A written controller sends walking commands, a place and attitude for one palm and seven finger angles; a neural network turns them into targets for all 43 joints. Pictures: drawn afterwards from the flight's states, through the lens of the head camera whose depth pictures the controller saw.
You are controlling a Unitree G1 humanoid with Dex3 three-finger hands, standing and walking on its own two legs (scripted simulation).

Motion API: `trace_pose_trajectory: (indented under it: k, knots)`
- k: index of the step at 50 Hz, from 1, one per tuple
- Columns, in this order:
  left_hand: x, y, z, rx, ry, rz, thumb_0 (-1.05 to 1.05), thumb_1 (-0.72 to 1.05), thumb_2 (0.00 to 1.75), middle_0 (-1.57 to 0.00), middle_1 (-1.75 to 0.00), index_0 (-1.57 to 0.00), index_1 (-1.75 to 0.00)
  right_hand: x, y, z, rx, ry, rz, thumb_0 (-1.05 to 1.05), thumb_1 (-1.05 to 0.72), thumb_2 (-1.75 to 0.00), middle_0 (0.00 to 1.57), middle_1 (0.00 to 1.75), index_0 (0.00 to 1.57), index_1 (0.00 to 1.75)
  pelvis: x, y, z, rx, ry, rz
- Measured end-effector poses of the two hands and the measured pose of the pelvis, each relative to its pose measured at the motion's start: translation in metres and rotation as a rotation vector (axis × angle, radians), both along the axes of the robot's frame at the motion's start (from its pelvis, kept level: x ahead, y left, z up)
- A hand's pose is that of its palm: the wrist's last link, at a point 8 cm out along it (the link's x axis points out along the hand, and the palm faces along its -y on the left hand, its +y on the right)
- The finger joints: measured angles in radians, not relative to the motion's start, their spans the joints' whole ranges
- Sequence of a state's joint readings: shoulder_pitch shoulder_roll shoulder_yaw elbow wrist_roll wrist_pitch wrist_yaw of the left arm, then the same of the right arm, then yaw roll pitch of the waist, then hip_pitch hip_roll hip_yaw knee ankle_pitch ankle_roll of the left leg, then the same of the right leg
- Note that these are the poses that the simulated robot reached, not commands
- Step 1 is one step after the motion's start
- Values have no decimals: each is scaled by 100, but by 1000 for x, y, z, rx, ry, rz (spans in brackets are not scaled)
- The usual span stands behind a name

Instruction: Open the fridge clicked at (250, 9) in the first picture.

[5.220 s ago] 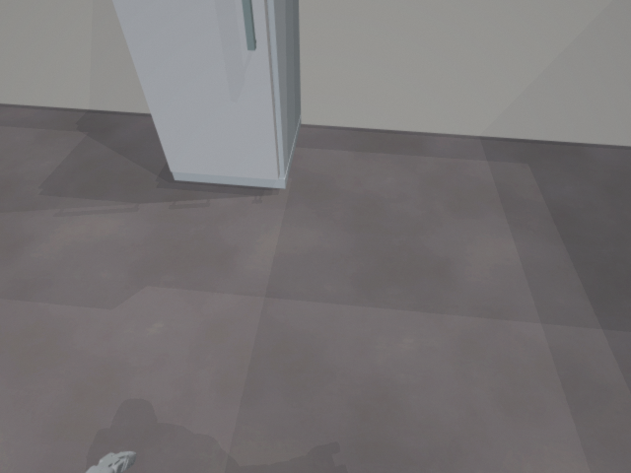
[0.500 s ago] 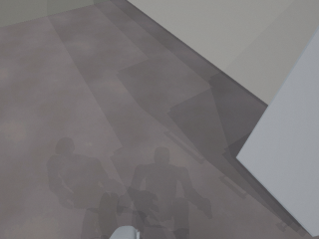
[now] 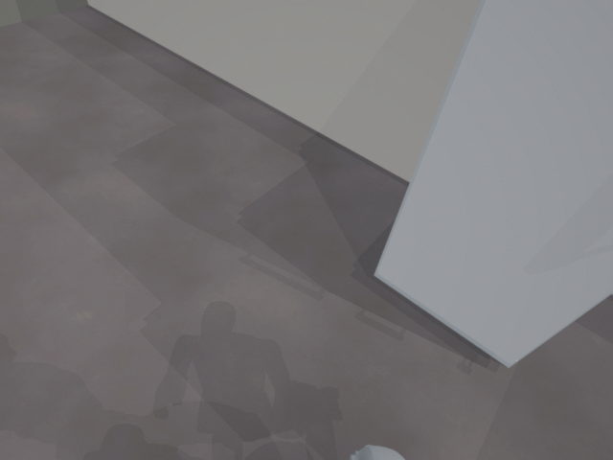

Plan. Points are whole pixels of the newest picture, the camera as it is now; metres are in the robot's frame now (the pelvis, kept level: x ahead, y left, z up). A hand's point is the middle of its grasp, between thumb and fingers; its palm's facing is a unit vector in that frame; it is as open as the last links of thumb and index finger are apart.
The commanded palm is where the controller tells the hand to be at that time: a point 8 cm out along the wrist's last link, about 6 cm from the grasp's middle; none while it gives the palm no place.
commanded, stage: turn to face it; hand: right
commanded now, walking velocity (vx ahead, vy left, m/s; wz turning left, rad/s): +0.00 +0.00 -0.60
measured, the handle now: out of the picture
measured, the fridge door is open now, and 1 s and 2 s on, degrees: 0 0 0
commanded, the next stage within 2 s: take the last steps up to it in 0.94 s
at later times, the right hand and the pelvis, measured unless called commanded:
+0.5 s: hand out of the picture +0.01 -0.29 -0.16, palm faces +0.31 +0.91 -0.26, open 7.4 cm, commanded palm none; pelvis -0.03 -0.05 +0.00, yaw -17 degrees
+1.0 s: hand out of the picture -0.07 -0.20 -0.15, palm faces +0.52 +0.81 -0.27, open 7.4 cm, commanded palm none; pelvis -0.03 +0.00 +0.00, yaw -32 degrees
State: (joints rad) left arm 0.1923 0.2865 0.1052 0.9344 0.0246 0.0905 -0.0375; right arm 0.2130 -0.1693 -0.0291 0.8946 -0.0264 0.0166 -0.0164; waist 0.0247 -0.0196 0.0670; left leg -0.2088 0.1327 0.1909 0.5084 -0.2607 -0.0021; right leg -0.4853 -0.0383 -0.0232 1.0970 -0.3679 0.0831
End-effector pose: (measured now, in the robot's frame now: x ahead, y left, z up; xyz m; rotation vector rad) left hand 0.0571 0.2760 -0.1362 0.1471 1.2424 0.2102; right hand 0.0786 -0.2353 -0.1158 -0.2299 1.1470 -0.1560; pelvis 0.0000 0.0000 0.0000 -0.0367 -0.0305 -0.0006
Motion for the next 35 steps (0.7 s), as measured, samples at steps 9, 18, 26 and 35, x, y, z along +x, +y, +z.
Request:
trace_pose_trajectory:
  k: [9, 18, 26, 35]
  knots:
    - [51, -50, 5, 50, -35, -202, 1, 91, 90, -20, -30, -20, -30, -84, -52, -36, 33, 109, -184, 1, -90, -90, 21, 30, 20, 30, -13, -31, -15, 40, 23, -124]
    - [59, -101, 23, 56, -70, -305, 0, 91, 90, -20, -30, -21, -30, -113, -95, -29, 31, 132, -295, 1, -91, -90, 20, 30, 20, 30, -23, -55, -3, 69, 24, -209]
    - [47, -107, 16, 27, -16, -347, 0, 91, 90, -20, -30, -21, -30, -93, -99, -13, 5, 13, -336, 1, -91, -90, 20, 30, 20, 30, -26, -52, 2, 61, 29, -301]
    - [39, -74, -10, -5, 62, -385, 0, 91, 90, -20, -30, -21, -30, -71, -66, 4, -36, -104, -366, 1, -91, -90, 20, 30, 20, 30, -27, -20, -6, 37, 34, -408]
